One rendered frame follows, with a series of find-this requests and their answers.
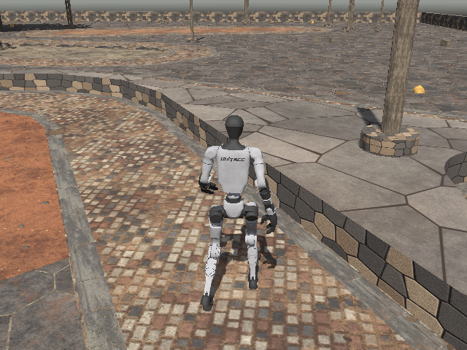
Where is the robot right upper arm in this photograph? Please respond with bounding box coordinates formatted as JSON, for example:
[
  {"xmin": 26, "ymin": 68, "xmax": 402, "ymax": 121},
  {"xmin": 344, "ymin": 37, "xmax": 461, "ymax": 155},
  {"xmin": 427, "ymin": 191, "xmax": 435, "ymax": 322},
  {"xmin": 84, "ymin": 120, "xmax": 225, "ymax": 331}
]
[{"xmin": 249, "ymin": 147, "xmax": 266, "ymax": 189}]

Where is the left robot forearm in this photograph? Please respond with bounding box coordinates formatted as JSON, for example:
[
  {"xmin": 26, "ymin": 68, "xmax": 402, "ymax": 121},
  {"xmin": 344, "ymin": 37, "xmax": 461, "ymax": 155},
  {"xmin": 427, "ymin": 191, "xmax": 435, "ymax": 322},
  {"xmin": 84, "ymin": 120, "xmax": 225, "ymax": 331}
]
[{"xmin": 198, "ymin": 173, "xmax": 209, "ymax": 190}]

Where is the left robot hand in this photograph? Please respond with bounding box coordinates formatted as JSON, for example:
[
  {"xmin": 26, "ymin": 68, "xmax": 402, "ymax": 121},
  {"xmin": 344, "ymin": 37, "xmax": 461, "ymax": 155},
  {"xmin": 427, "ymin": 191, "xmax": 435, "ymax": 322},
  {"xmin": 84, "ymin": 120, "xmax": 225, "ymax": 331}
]
[{"xmin": 201, "ymin": 182, "xmax": 218, "ymax": 194}]

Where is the left robot shin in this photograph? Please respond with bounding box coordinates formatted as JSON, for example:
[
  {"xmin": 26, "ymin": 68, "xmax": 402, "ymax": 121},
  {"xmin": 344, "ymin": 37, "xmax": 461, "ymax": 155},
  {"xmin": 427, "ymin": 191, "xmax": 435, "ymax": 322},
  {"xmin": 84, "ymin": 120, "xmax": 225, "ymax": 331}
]
[{"xmin": 204, "ymin": 246, "xmax": 218, "ymax": 296}]

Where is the right robot hand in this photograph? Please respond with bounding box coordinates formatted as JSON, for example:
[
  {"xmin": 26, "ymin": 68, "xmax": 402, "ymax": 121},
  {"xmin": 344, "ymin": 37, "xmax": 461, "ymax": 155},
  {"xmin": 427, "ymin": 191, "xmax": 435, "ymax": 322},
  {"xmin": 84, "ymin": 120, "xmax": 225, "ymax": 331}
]
[{"xmin": 260, "ymin": 213, "xmax": 277, "ymax": 234}]

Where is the right robot forearm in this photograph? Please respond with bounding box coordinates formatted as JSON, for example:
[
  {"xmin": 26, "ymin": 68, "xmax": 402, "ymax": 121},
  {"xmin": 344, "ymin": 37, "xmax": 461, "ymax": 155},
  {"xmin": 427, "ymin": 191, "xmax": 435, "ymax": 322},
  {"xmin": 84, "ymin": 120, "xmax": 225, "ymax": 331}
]
[{"xmin": 259, "ymin": 178, "xmax": 275, "ymax": 216}]

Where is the right robot thigh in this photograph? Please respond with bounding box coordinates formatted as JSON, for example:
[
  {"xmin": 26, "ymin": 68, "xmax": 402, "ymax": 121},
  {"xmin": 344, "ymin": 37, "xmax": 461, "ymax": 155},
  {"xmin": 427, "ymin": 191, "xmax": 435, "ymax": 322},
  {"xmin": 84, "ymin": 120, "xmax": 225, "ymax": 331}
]
[{"xmin": 244, "ymin": 202, "xmax": 258, "ymax": 246}]

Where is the robot left upper arm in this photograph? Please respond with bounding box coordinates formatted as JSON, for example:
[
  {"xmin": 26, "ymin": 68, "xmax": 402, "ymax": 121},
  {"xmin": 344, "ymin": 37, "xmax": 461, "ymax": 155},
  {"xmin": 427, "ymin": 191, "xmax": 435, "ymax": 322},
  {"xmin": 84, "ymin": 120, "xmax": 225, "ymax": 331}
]
[{"xmin": 200, "ymin": 146, "xmax": 219, "ymax": 184}]

